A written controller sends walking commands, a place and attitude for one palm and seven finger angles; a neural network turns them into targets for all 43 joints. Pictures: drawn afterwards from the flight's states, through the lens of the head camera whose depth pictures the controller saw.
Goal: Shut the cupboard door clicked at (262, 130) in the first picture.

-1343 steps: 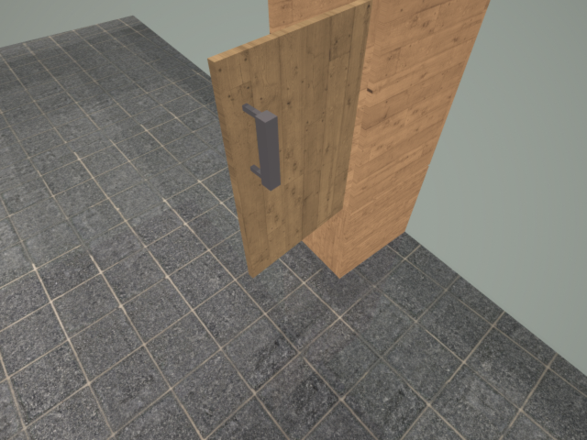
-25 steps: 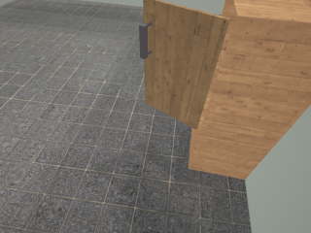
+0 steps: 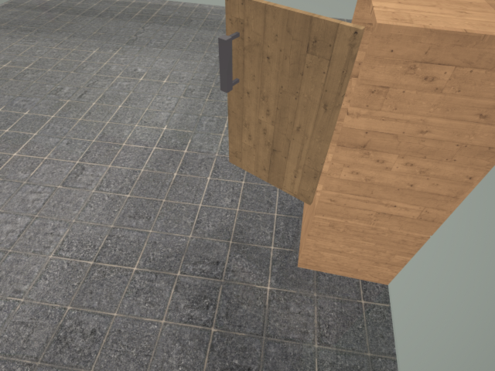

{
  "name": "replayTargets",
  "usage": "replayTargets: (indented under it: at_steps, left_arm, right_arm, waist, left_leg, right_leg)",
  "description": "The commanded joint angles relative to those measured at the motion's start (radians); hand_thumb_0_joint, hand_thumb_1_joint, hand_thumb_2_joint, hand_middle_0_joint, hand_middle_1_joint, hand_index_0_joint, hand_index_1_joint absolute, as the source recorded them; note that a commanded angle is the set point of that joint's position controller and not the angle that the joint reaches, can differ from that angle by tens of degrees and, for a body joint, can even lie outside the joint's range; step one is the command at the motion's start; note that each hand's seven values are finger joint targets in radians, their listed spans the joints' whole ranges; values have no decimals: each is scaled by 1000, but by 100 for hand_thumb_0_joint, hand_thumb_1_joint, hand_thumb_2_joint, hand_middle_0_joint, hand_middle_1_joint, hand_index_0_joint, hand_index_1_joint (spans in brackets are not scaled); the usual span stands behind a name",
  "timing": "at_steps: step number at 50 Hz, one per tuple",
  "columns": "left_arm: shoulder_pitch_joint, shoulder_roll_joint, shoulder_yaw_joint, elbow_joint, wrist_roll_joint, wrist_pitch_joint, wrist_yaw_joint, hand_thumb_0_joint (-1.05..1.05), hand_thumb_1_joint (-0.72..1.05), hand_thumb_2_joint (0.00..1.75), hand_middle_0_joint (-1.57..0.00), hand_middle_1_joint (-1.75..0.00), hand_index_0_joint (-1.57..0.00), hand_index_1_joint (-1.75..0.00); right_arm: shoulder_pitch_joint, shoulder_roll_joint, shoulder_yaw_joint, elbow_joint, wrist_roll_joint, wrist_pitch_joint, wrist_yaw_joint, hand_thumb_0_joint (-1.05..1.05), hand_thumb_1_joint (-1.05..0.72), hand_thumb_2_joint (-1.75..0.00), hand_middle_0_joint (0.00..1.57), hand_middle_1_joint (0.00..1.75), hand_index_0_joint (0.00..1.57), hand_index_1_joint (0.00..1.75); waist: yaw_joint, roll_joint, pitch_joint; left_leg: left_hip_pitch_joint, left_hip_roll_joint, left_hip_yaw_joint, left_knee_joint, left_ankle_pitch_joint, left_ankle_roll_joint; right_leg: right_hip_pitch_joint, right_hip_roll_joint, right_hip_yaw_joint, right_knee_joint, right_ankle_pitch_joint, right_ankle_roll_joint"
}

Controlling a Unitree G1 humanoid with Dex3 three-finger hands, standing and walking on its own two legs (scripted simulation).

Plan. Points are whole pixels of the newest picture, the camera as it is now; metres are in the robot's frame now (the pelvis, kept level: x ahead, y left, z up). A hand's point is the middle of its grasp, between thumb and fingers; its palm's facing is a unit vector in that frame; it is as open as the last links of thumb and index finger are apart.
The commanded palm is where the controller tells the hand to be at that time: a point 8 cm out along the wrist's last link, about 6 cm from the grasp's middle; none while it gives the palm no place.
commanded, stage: walk to a spot facing it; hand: left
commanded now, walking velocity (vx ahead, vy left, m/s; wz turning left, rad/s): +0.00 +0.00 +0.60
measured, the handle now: (231, 62) +0.87 +0.09 +0.08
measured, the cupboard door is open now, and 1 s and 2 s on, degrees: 66 66 66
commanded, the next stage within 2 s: none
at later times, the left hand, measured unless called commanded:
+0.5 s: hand out of the picture +0.04 +0.22 -0.17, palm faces +0.24 -0.94 -0.25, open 7.4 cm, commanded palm none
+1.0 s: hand out of the picture -0.08 +0.16 -0.18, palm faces +0.56 -0.78 -0.28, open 7.4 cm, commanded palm none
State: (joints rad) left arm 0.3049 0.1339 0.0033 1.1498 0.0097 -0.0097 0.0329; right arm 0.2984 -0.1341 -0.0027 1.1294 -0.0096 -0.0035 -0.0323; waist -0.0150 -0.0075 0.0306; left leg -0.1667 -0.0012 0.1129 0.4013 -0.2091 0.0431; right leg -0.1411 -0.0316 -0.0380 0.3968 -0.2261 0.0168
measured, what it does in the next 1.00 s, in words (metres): steps on the spot, turning left: right foot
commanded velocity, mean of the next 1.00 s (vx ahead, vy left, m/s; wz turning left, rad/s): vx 0.00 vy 0.00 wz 0.60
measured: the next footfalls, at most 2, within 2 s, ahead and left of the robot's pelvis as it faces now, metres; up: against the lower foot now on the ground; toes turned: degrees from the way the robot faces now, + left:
right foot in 0.68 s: +0.06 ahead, -0.15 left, +0.00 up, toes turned +26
left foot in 1.04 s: -0.04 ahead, +0.10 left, +0.00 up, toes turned +41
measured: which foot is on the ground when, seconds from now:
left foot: down 0.00-0.68, up 0.70-1.00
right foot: down 0.00-0.32, up 0.34-0.66, down 0.68-1.00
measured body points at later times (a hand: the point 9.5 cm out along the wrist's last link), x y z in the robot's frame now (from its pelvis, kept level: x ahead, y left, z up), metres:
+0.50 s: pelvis -0.01 +0.00 -0.01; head +0.03 +0.02 +0.44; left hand +0.02 +0.27 -0.15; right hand +0.07 -0.24 -0.15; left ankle +0.01 +0.09 -0.74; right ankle -0.02 -0.15 -0.68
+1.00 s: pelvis +0.00 -0.04 -0.01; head +0.06 +0.00 +0.43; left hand -0.11 +0.20 -0.15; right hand +0.24 -0.20 -0.15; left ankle -0.07 +0.08 -0.72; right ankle +0.02 -0.17 -0.74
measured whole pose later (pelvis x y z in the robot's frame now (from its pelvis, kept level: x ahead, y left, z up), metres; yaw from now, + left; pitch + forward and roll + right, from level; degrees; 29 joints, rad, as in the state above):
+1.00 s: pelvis +0.00 -0.04 -0.01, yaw +36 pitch +0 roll +2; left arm 0.26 0.23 0.05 0.88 0.03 0.01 0.02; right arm 0.13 -0.25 -0.07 0.88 -0.01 0.08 0.03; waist -0.01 -0.04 0.14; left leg -0.39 0.01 0.05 0.79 -0.42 -0.04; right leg -0.18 -0.12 -0.14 0.58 -0.40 0.02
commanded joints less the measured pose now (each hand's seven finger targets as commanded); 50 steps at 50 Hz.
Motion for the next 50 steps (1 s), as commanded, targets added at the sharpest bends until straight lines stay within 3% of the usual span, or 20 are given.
replayTargets:
  at_steps: [1, 7, 13, 14, 15, 16, 17, 18, 21, 28, 31, 32, 33, 34, 35, 36, 39, 43, 47, 50]
  left_arm:
    - [83, 91, 19, -22, 3, 2, 13, 0, 90, 90, -20, -30, -20, -30]
    - [50, 145, 63, -88, 9, 18, 15, 0, 90, 90, -20, -30, -20, -30]
    - [-37, 205, 100, -187, 16, 23, 18, 0, 90, 90, -20, -30, -20, -30]
    - [-63, 209, 104, -206, 17, 28, 17, 0, 90, 90, -20, -30, -20, -30]
    - [-72, 194, 104, -222, 15, 34, 14, 0, 90, 90, -20, -30, -20, -30]
    - [-71, 165, 102, -234, 8, 40, 13, 0, 90, 90, -20, -30, -20, -30]
    - [-112, 175, 95, -263, 12, 45, 15, 0, 90, 90, -20, -30, -20, -30]
    - [-137, 172, 96, -276, 15, 45, 14, 0, 90, 90, -20, -30, -20, -30]
    - [-143, 170, 94, -279, 14, 32, 0, 0, 90, 90, -20, -30, -20, -30]
    - [-150, 179, 83, -333, 10, 40, -5, 0, 90, 90, -20, -30, -20, -30]
    - [-62, 206, 90, -326, 6, 39, -1, 0, 90, 90, -20, -30, -20, -30]
    - [-12, 243, 97, -323, 8, 32, 3, 0, 90, 90, -20, -30, -20, -30]
    - [-4, 311, 114, -324, 17, 25, 9, 0, 90, 90, -20, -30, -20, -30]
    - [-62, 366, 115, -348, 28, 25, 13, 0, 90, 90, -20, -30, -20, -30]
    - [-159, 355, 98, -378, 19, 34, 14, 0, 90, 90, -20, -30, -20, -30]
    - [-173, 295, 97, -379, 17, 18, 17, 0, 90, 90, -20, -30, -20, -30]
    - [-153, 256, 82, -369, 16, 2, 13, 0, 90, 90, -20, -30, -20, -30]
    - [-13, 294, 96, -332, 19, 2, 12, 0, 90, 90, -20, -30, -20, -30]
    - [22, 310, 109, -322, 23, 8, 10, 0, 90, 90, -20, -30, -20, -30]
    - [8, 320, 114, -325, 13, 10, 5, 0, 90, 90, -20, -30, -20, -30]
  right_arm:
    - [75, -84, -12, -27, -1, -1, -2, 0, -90, -90, 20, 30, 20, 30]
    - [31, -117, -40, -95, -4, 25, 9, 0, -90, -90, 20, 30, 20, 30]
    - [25, -114, -65, -170, -13, 37, 25, 0, -90, -90, 20, 30, 20, 30]
    - [37, -125, -68, -180, -14, 37, 29, 0, -90, -90, 20, 30, 20, 30]
    - [46, -156, -71, -188, -19, 36, 29, 0, -90, -90, 20, 30, 20, 30]
    - [72, -215, -83, -194, -32, 30, 22, 0, -90, -90, 20, 30, 20, 30]
    - [116, -248, -89, -187, -32, 28, 10, 0, -90, -90, 20, 30, 20, 30]
    - [122, -268, -91, -184, -31, 30, 1, 0, -90, -90, 20, 30, 20, 30]
    - [31, -261, -86, -221, -27, 25, -5, 0, -90, -90, 20, 30, 20, 30]
    - [-15, -297, -106, -259, -31, 44, 8, 0, -90, -90, 20, 30, 20, 30]
    - [-70, -292, -114, -287, -23, 51, 16, 0, -90, -90, 20, 30, 20, 30]
    - [-86, -272, -114, -297, -14, 52, 21, 0, -90, -90, 20, 30, 20, 30]
    - [-81, -213, -113, -308, -3, 55, 27, 0, -90, -90, 20, 30, 20, 30]
    - [-68, -186, -113, -324, -10, 51, 28, 0, -90, -90, 20, 30, 20, 30]
    - [-53, -214, -115, -326, -25, 53, 36, 0, -90, -90, 20, 30, 20, 30]
    - [-58, -202, -113, -314, -22, 59, 39, 0, -90, -90, 20, 30, 20, 30]
    - [-93, -194, -99, -321, -11, 59, 57, 0, -90, -90, 20, 30, 20, 30]
    - [-194, -169, -78, -348, -7, 63, 64, 0, -90, -90, 20, 30, 20, 30]
    - [-233, -167, -70, -357, 0, 56, 67, 0, -90, -90, 20, 30, 20, 30]
    - [-129, -200, -76, -328, -5, 43, 61, 0, -90, -90, 20, 30, 20, 30]
  waist:
    - [5, 18, 71]
    - [10, -7, 64]
    - [-15, -106, -10]
    - [-25, -50, -5]
    - [-31, 66, 13]
    - [-47, 281, 21]
    - [-64, 334, 16]
    - [-59, 241, -14]
    - [-21, 100, -41]
    - [-19, 166, -70]
    - [24, 181, -98]
    - [50, 138, -112]
    - [52, -50, -87]
    - [45, -233, -27]
    - [-7, -119, 0]
    - [-19, -159, -6]
    - [-26, -152, 19]
    - [36, -161, -9]
    - [53, -223, -30]
    - [-8, -168, -83]
  left_leg:
    - [-41, 103, -133, -80, 74, -11]
    - [-163, 75, -163, 38, 51, -8]
    - [-177, 45, -104, 287, 1, -37]
    - [-155, 64, -142, 227, 33, -28]
    - [-153, 106, -264, 125, 84, 0]
    - [-133, 220, -555, -44, 136, 53]
    - [-40, 282, -713, -140, 182, 105]
    - [-16, 296, -723, -139, 165, 121]
    - [-28, 221, -587, -95, 151, 129]
    - [-63, 147, -611, -99, 79, 114]
    - [-160, 79, -579, -62, 26, 63]
    - [-246, 39, -544, -8, -26, 26]
    - [-414, -56, -407, 173, -214, -41]
    - [-497, -151, -213, 510, -336, -97]
    - [-447, -82, -221, 705, -346, -79]
    - [-467, -42, -222, 788, -302, -78]
    - [-448, 4, -147, 784, -220, -102]
    - [-400, 3, -70, 586, -243, -103]
    - [-307, -1, -27, 396, -245, -82]
    - [-61, -29, -7, 106, -45, -60]
  right_leg:
    - [-51, -80, 55, -53, 61, -32]
    - [-69, -134, 25, 9, -31, -54]
    - [-118, -296, 32, 32, -17, -127]
    - [-158, -271, -17, 88, -49, -99]
    - [-206, -195, -71, 200, -116, -54]
    - [-270, -57, -111, 400, -236, 3]
    - [-377, -2, -30, 583, -368, 14]
    - [-420, -15, 52, 688, -334, 10]
    - [-408, -19, 83, 695, -205, 33]
    - [-249, 54, 59, 394, -226, 37]
    - [-47, 84, 41, 150, -121, 26]
    - [91, 52, 74, -12, -59, 16]
    - [181, -155, 282, -148, -195, -51]
    - [65, -423, 532, -240, -261, -175]
    - [-79, -431, 431, -189, -179, -198]
    - [-75, -360, 405, -152, -80, -189]
    - [-13, -273, 148, -22, 394, -160]
    - [118, -271, 69, 44, 630, -126]
    - [134, -289, 37, 85, 652, -121]
    - [52, -265, -40, 254, 627, -54]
